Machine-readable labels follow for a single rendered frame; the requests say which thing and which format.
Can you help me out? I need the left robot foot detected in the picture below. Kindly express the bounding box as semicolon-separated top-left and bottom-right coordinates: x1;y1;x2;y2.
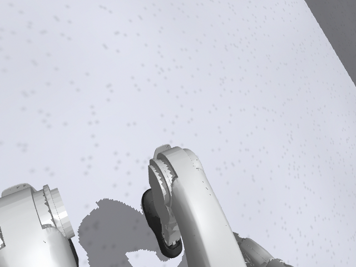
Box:
68;238;79;267

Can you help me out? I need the right robot foot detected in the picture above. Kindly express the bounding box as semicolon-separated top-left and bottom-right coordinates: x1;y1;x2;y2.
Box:
142;189;182;258

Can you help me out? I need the right robot hand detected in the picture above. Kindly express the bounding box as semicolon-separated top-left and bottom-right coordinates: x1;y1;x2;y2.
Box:
233;232;274;267

